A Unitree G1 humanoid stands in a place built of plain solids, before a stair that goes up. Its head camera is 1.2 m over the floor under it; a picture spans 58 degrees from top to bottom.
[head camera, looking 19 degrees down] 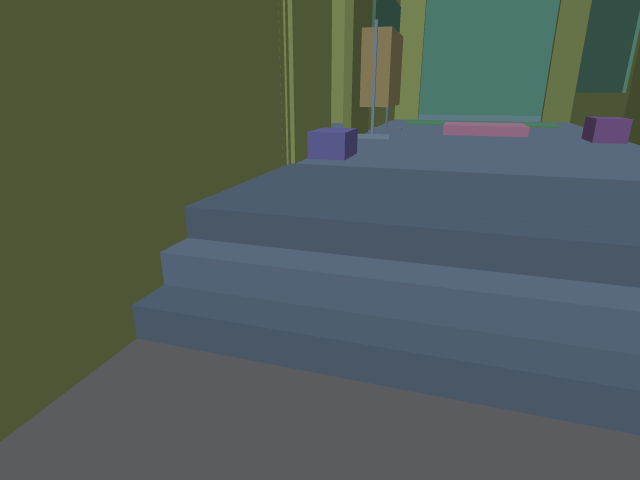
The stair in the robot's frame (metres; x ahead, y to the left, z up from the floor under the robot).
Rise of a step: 0.19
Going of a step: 0.26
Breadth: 3.70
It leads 17 degrees to the right of straight ahead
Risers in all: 3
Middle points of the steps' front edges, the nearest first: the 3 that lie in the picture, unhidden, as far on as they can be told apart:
1.39 -0.82 0.19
1.63 -0.89 0.38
1.88 -0.97 0.57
